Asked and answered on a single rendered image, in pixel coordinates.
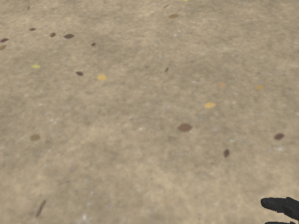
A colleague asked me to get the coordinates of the right robot hand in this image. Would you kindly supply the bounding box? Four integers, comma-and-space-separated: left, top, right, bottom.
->
261, 197, 299, 224

